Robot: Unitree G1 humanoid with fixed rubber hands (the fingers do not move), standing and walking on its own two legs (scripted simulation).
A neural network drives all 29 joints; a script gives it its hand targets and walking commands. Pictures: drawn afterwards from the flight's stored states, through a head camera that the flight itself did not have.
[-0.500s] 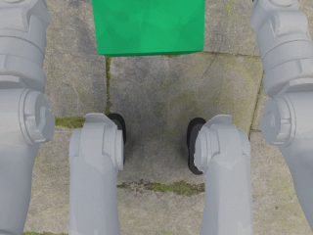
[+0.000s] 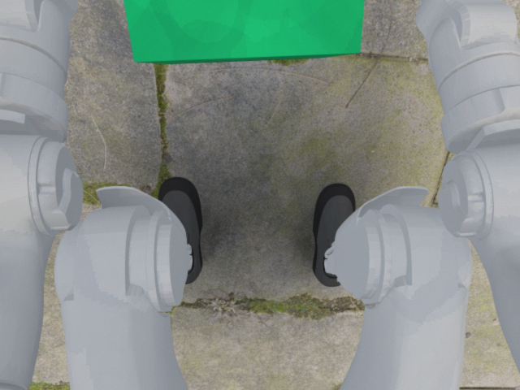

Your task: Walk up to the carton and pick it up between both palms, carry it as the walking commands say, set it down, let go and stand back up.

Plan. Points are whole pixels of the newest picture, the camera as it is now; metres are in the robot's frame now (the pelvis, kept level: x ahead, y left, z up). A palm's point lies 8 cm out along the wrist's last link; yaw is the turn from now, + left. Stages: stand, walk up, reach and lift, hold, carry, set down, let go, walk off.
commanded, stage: reach and lift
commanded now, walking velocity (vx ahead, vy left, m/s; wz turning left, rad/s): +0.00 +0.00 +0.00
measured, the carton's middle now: out of the picture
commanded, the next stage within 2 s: none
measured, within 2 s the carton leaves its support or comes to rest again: leaves its support in 1.26 s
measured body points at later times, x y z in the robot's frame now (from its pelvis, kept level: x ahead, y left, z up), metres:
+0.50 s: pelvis -0.01 +0.00 +0.01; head +0.38 +0.02 +0.21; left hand +0.56 +0.21 -0.19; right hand +0.56 -0.13 -0.20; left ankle +0.11 +0.14 -0.32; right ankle +0.10 -0.14 -0.32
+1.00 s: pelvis +0.00 +0.00 +0.01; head +0.38 +0.02 +0.22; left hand +0.55 +0.20 -0.20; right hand +0.56 -0.13 -0.20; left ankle +0.11 +0.14 -0.32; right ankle +0.10 -0.14 -0.32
